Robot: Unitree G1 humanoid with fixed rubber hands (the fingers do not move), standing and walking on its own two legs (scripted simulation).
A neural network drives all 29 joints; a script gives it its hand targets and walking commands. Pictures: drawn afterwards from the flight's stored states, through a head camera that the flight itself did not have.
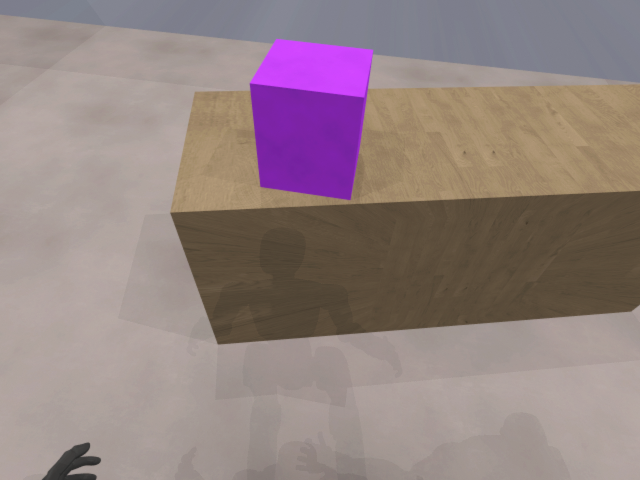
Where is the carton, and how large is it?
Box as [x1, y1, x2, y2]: [250, 39, 372, 199]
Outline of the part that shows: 276,39 250,82 260,186 350,199 359,148 372,50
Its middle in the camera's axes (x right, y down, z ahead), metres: -0.01 -0.26 +0.85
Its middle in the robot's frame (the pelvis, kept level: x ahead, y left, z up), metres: +0.81 +0.05 -0.01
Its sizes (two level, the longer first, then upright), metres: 0.210 0.200 0.250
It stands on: a pedestal, 0.63 m high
